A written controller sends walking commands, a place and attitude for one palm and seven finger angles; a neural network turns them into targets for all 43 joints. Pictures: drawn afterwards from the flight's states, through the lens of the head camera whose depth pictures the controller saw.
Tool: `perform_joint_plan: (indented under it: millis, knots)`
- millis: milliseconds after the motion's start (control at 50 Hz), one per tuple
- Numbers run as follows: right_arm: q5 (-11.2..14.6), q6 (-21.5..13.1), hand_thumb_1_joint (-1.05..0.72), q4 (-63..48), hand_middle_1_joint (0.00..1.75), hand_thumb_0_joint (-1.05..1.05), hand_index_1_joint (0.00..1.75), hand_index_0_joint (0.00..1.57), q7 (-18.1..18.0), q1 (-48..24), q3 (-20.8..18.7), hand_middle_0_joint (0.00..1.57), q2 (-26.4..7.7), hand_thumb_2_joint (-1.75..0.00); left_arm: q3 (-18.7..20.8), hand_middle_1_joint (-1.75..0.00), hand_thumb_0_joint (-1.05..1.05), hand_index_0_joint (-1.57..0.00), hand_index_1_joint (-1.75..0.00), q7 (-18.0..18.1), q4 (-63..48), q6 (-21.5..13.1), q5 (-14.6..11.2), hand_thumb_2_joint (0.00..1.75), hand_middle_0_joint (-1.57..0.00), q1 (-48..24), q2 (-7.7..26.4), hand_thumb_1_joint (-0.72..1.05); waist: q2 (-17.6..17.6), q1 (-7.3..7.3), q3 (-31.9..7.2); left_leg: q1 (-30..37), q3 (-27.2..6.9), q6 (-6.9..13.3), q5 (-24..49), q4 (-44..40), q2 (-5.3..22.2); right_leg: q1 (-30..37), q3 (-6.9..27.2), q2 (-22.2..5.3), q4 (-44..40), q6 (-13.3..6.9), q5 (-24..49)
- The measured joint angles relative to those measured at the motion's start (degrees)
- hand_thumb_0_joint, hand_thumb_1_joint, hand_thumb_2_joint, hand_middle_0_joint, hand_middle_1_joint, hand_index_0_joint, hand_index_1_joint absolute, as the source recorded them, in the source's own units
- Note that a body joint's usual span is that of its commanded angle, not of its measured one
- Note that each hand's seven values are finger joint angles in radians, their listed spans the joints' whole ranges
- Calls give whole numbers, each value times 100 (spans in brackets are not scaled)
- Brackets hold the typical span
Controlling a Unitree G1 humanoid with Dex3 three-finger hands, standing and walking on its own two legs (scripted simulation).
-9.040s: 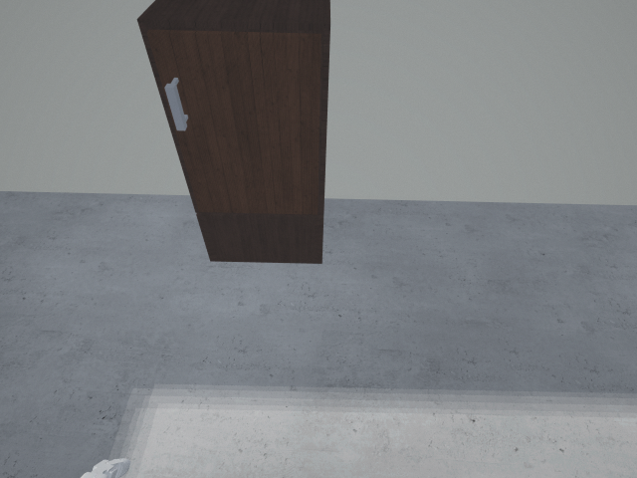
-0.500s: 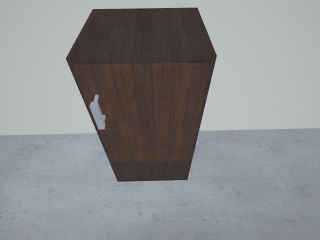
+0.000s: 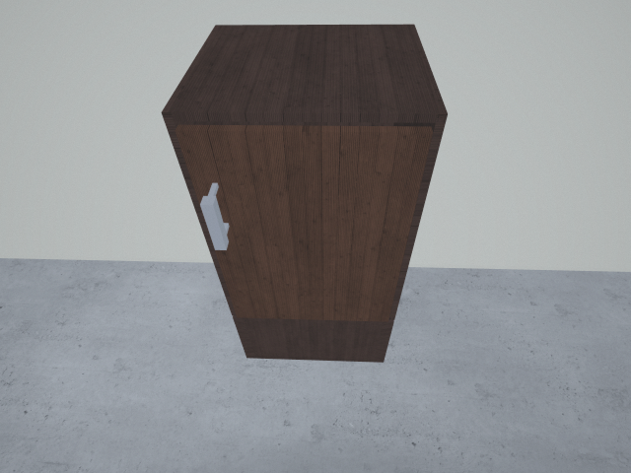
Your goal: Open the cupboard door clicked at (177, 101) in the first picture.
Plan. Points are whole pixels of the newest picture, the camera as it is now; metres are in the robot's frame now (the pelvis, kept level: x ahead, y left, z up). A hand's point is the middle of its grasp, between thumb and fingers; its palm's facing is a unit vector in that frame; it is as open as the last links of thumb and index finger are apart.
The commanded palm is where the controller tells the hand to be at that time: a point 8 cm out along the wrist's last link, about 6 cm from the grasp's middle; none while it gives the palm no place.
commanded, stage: come to a stop and stand still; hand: left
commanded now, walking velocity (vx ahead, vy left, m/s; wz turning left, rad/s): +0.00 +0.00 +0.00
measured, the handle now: (217, 216) +0.56 +0.23 -0.03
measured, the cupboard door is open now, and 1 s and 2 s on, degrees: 0 0 0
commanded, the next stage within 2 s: look again from close up in 0.34 s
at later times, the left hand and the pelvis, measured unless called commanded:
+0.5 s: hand out of the picture +0.06 +0.21 -0.15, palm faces +0.01 -0.97 -0.24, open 7.4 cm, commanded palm none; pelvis +0.00 +0.01 +0.01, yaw +0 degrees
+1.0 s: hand out of the picture +0.00 +0.19 -0.16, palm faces +0.01 -0.98 -0.18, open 7.4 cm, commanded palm +0.11 +0.24 -0.06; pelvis +0.01 +0.02 +0.02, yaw -1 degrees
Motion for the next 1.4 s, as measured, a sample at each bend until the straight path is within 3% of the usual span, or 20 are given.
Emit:
perform_joint_plan:
  millis: [100,180,460,1020,1060,1120,1160,1200,1260,1320,1360,1400]
  knots:
    - [28,-40,-91,-71,29,1,30,19,31,58,-36,20,-43,-90,62,-30,1,-20,-30,13,1,-27,-7,90,-20,185,68,91,-25,48,-162,-19,-235,58,-61,120,-71,58,-83,46,-9,-29,-33]
    - [41,-141,-91,-8,29,1,30,19,40,174,29,20,0,-90,74,-30,1,-20,-30,-20,50,-44,-37,90,-20,78,144,90,-193,38,-177,166,-199,32,63,-171,-115,206,-45,27,-242,12,94]
    - [50,-167,-90,504,30,1,30,20,33,295,184,20,16,-90,11,-30,1,-20,-30,-46,167,-221,-79,90,-20,-327,133,90,-112,-63,-53,441,-124,82,379,-777,-184,464,18,15,-846,89,436]
    - [134,-207,-90,1146,30,0,30,19,-6,279,234,20,339,-90,-129,-30,1,-20,-30,79,856,-266,-77,90,-20,38,-257,91,-162,0,22,666,-4,172,407,-1006,-228,681,139,6,-1147,212,561]
    - [266,-486,-91,633,30,1,30,20,-157,503,367,20,278,-90,-60,-31,2,-20,-30,201,-1027,277,-479,89,-20,632,-200,92,-187,22,113,650,25,185,335,-881,-256,598,188,-23,-906,167,435]
    - [463,-1263,-92,125,30,2,30,20,-303,773,361,20,87,-90,13,-32,4,-21,-32,591,-3014,-93,-852,89,-21,1049,13,94,-144,-52,-119,446,-68,196,248,-690,-365,356,300,-47,-528,89,168]
    - [495,-1578,-92,-218,30,2,30,20,-342,750,328,20,-92,-90,36,-33,4,-20,-33,611,-3845,-396,-1023,88,-20,891,38,92,-27,-163,-242,207,-204,216,158,-422,-418,200,326,-36,-319,156,46]
    - [432,-1800,-92,-562,30,2,30,20,-308,588,267,20,-261,-90,73,-35,4,-20,-35,475,-4239,-953,-1051,86,-20,514,-4,88,68,-276,-382,-188,-311,213,21,-39,-445,-124,349,-6,-4,163,-128]
    - [298,-1979,-91,-1081,30,2,30,20,-151,228,129,20,-351,-90,218,-38,3,-20,-38,-125,-4325,-2057,-1208,84,-20,-72,-144,82,-46,-293,-658,-1038,-296,172,-270,711,-425,-990,448,42,758,140,-514]
    - [207,-1951,-91,-1669,30,2,30,20,94,-126,-11,20,-341,-90,400,-42,2,-21,-42,-1103,-4284,-3069,-1366,82,-21,-171,-234,74,-340,-267,-741,-1732,-212,165,-638,1509,-341,-1725,534,112,1492,103,-560]
    - [209,-1856,-91,-2042,30,2,30,20,182,-293,-91,20,-360,-90,491,-45,1,-21,-45,-1615,-4178,-3381,-1331,80,-21,12,-199,69,-470,-242,-795,-2143,-225,154,-881,1991,-286,-2137,517,150,1965,95,-845]
    - [229,-1724,-90,-2374,30,1,30,20,201,-400,-162,20,-392,-90,558,-48,1,-22,-48,-1875,-4139,-3315,-1324,78,-22,315,-94,64,-565,-156,-824,-2505,-255,117,-1089,2398,-250,-2497,487,170,2363,68,-1069]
